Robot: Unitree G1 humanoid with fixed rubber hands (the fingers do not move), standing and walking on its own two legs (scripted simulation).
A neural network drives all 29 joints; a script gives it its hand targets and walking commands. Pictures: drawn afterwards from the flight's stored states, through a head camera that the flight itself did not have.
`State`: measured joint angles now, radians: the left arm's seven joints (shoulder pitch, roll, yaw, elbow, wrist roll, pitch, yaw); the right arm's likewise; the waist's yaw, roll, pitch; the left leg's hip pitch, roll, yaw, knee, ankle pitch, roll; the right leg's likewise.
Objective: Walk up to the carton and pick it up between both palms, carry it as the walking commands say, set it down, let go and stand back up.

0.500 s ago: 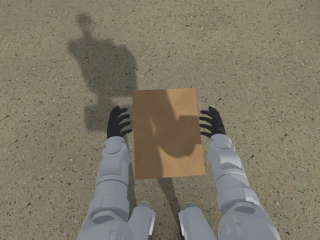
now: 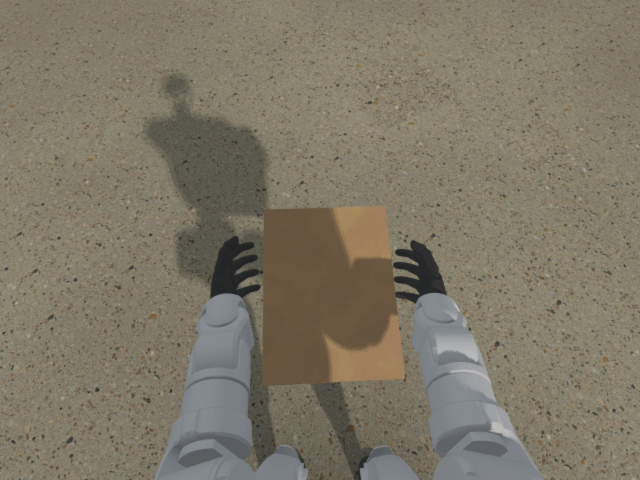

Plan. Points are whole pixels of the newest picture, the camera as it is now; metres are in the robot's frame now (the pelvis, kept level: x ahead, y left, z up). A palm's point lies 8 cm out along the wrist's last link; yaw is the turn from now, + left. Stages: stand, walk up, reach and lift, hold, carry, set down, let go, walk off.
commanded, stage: reach and lift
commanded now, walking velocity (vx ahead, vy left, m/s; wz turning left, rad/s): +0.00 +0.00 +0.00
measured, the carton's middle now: (326, 298) +0.39 +0.01 -0.12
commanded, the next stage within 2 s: none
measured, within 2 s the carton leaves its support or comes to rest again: neither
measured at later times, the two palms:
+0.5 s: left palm (210, 281) +0.34 +0.15 +0.05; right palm (446, 285) +0.34 -0.12 +0.03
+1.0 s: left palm (191, 278) +0.32 +0.14 +0.11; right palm (468, 278) +0.32 -0.12 +0.10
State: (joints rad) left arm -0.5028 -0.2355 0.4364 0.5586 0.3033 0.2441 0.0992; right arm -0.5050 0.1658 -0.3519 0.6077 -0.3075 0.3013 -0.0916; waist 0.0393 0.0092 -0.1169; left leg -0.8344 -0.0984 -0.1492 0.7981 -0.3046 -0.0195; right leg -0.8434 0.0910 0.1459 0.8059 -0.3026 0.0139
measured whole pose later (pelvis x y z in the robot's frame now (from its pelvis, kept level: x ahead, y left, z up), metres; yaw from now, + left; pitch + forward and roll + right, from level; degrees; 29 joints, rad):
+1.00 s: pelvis +0.01 -0.01 +0.05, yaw +0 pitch -6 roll +0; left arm -0.41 -0.20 0.33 0.44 0.32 0.66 0.07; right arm -0.40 0.19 -0.26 0.44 -0.32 0.71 -0.08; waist 0.03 0.01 -0.03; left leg -0.11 -0.06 -0.16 0.43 -0.21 -0.01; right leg -0.12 0.06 0.13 0.44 -0.21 -0.01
